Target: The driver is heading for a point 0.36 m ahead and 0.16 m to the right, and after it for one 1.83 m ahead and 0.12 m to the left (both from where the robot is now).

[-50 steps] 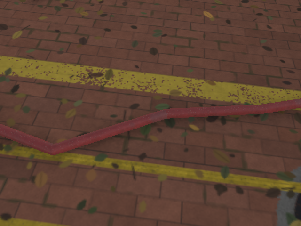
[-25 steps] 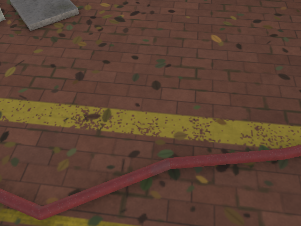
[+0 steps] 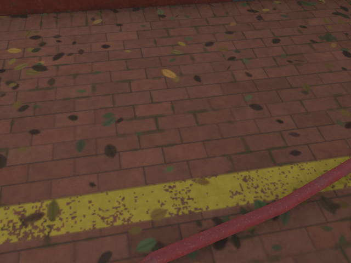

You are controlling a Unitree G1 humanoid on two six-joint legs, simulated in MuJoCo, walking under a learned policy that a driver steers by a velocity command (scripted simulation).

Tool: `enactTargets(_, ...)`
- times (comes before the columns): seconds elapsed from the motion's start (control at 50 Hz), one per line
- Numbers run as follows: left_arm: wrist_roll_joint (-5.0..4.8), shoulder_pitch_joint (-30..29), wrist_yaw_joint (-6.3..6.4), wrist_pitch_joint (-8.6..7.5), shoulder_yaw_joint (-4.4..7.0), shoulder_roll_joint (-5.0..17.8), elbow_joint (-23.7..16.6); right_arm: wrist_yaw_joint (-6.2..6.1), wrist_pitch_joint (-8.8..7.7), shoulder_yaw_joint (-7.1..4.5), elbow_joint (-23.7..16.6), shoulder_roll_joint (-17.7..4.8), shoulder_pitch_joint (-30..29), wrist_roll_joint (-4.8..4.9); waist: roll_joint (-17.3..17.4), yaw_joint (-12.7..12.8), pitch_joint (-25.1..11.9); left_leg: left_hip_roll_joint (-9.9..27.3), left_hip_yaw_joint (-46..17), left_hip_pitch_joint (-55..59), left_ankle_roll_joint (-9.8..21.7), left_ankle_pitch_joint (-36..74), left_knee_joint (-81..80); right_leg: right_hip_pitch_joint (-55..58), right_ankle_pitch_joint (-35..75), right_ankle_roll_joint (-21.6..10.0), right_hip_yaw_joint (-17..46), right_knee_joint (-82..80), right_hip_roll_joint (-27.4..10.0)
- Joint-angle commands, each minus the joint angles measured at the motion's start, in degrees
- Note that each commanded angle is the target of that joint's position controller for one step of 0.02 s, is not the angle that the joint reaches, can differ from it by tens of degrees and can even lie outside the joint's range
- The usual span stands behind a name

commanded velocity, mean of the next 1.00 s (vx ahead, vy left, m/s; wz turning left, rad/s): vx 0.26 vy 0.00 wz -0.20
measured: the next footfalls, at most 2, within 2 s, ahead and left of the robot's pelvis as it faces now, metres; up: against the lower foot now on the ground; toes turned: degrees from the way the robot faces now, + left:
right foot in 0.34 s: +0.31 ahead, -0.18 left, +0.00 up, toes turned -15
left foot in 0.66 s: +0.49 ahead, +0.02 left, +0.05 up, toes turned -8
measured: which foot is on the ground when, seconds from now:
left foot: down 0.00-0.32, up 0.34-0.64, down 0.66-1.00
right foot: up 0.00-0.32, down 0.34-1.00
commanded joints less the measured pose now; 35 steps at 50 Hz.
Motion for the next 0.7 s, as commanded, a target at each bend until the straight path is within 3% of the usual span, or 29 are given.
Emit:
enactTargets(0.02,0.26,-1.6,-0.35,-0.25,0.51,1.6,-5.2,-0.22,-1.13,-2.03,-1.8,-7.7,-0.4,0.06,8.8,0.1,1.0,16.1,-11.6,6.6,9.4,10.9,-12.2,-10.6,4.8,1.1,2.2,-1.6,-3.8)
enactTargets(0.14,0.28,-10.4,-1.91,-1.03,-0.37,0.1,-7.5,-0.75,-0.21,-2.49,1.0,-10.4,1.0,0.39,7.2,-2.6,2.5,15.2,-0.7,9.4,7.8,16.7,-12.3,-9.0,18.6,0.6,-1.3,-19.0,-3.4)
enactTargets(0.2,0.09,-15.2,-2.97,-1.13,-0.66,-0.2,-9.6,-0.86,0.56,-2.84,2.7,-12.0,3.5,1.07,6.9,-4.0,4.3,16.6,1.8,12.4,6.9,17.6,-11.6,-7.7,18.0,-0.9,-3.9,-25.2,-2.7)
enactTargets(0.24,0.01,-16.4,-3.52,-1.03,-0.4,0.5,-10.8,-0.87,1.24,-3.2,3.3,-13.1,4.0,1.7,7.4,-3.6,4.7,17.7,3.4,15.4,5.9,23.0,-9.5,-6.5,13.9,-2.6,-5.5,-27.8,-1.8)
enactTargets(0.28,0.41,-14.0,-3.62,-0.68,0.56,2.4,-10.9,-1.2,1.9,-3.75,3.3,-14.8,3.6,2.13,9.2,-1.1,2.0,17.7,5.9,17.1,4.7,41.3,-2.5,0.1,8.0,-5.0,-8.7,-29.2,1.7)
enactTargets(0.3,0.57,-9.1,-3.44,-0.43,1.58,4.2,-10.0,-1.48,2.32,-4.03,3.2,-15.6,3.3,2.28,9.6,2.1,-1.2,17.0,7.2,16.8,3.9,49.6,5.2,6.9,6.4,-6.6,-10.2,-30.3,4.1)
enactTargets(0.32,0.7,0.6,-2.82,-0.25,3.34,7.1,-7.4,-1.8,2.6,-3.71,2.8,-14.8,2.4,2.43,7.8,7.3,-5.8,14.6,8.8,11.9,1.9,50.5,18.0,20.4,11.8,-8.6,-10.3,-34.9,6.6)
enactTargets(0.34,0.75,8.0,-1.47,0.28,4.91,11.9,-5.9,-1.86,2.16,-2.44,1.2,-11.5,3.9,0.68,-0.5,9.5,-11.4,11.3,8.6,-3.6,-1.1,27.0,36.4,38.5,23.1,-12.0,2.4,-35.1,-1.6)
enactTargets(0.36,1.56,3.7,-1.34,-0.41,5.01,17.8,-8.0,-0.81,0.68,0.02,-2.0,-4.7,10.0,-1.14,-14.2,1.5,-19.5,-0.8,1.2,-26.1,-4.5,-25.7,56.4,54.6,27.4,-24.3,35.4,-40.1,-17.7)
enactTargets(0.38,1.52,5.2,-1.73,-0.91,3.81,12.3,-9.3,-0.17,-0.56,-1.16,-1.3,-11.1,4.1,0.59,-4.9,7.2,-24.6,1.4,-8.9,-28.3,-3.8,-24.4,60.5,53.9,29.8,-23.7,36.5,-43.3,-17.8)
enactTargets(0.4,1.6,2.4,-1.96,-1.45,2.87,9.9,-8.8,-0.12,-0.79,-1.41,-3.1,-12.0,-0.6,2.1,-2.6,6.3,-16.2,3.2,-7.9,-30.7,-3.1,-19.5,59.0,46.9,36.5,-21.3,26.8,-43.0,-15.7)
enactTargets(0.42,0.69,-0.3,-1.86,-1.59,2.52,8.3,-8.4,-0.76,-0.68,-1.11,-2.7,-11.0,-1.3,1.23,3.1,4.0,-10.5,5.5,-7.2,-29.7,-3.3,-15.3,54.3,38.7,39.0,-18.6,20.1,-43.1,-12.3)
enactTargets(0.44,0.41,-3.1,-1.58,-1.38,2.22,7.2,-8.8,-1.33,-0.2,-1.32,-2.5,-11.1,-1.4,0.22,3.4,2.1,-7.3,6.8,-6.8,-27.4,-3.7,-12.9,50.4,31.8,39.9,-17.0,16.4,-44.1,-10.3)
enactTargets(0.46,1.18,-4.9,-1.32,-1.21,1.93,6.9,-9.3,-1.47,0.69,-1.55,-2.3,-11.4,-0.7,0.07,2.2,0.2,-6.3,7.3,-7.2,-23.4,-3.9,-11.5,48.8,26.0,41.5,-16.6,14.6,-45.7,-9.0)
enactTargets(0.48,1.8,-6.2,-1.17,-1.29,1.68,6.3,-9.0,-1.53,1.54,-1.4,-1.6,-10.6,0.9,0.16,1.7,-0.9,-6.6,7.2,-6.4,-21.2,-4.5,-10.3,47.6,23.2,44.5,-16.6,13.0,-46.6,-9.0)
enactTargets(0.52,1.97,-6.3,-0.8,-1.86,1.24,5.7,-7.5,-1.62,2.54,-0.77,0.1,-8.4,3.4,0.16,0.8,-1.7,-7.8,6.7,-5.1,-19.1,-5.7,-7.2,44.4,20.7,50.9,-16.7,8.7,-47.4,-8.6)
enactTargets(0.58,2.04,-6.1,-0.26,-1.97,-0.02,3.3,-4.8,-1.53,3.15,-0.14,0.3,-6.5,1.4,0.21,-0.2,-1.2,-7.8,7.6,-5.2,-18.3,-6.1,0.3,35.6,20.7,49.7,-14.2,3.4,-48.1,-7.0)
enactTargets(0.64,2.59,-5.6,0.2,-1.32,-0.17,3.6,-2.3,-0.98,3.37,0.82,-1.0,-4.5,-4.4,0.65,-1.7,1.3,-6.3,7.1,-4.4,-14.2,-5.2,6.8,22.9,21.1,45.6,-11.6,-0.3,-49.2,-5.9)
enactTargets(0.66,2.92,-5.2,0.22,-1.12,-0.05,4.3,-1.5,-0.83,3.52,0.69,-1.3,-5.0,-5.1,0.82,-1.9,1.8,-6.1,6.8,-4.3,-12.8,-4.9,7.2,21.3,21.5,44.2,-11.5,0.0,-49.6,-6.9)
enactTargets(0.68,3.02,-4.5,0.38,-0.76,-0.03,4.2,-0.7,-0.78,3.86,-0.28,-1.5,-7.3,-5.6,0.98,-0.1,2.0,-5.7,6.6,-4.8,-13.2,-4.7,5.4,21.1,23.7,42.4,-10.6,-0.3,-49.7,-6.5)
enactTargets(0.7,2.78,-3.0,0.62,-0.32,0.21,4.8,0.1,-0.76,4.19,-0.74,-2.2,-8.1,-8.0,1.19,1.0,3.3,-4.7,5.3,-4.3,-15.0,-4.7,2.7,20.5,26.9,42.0,-9.8,0.2,-49.0,-6.5)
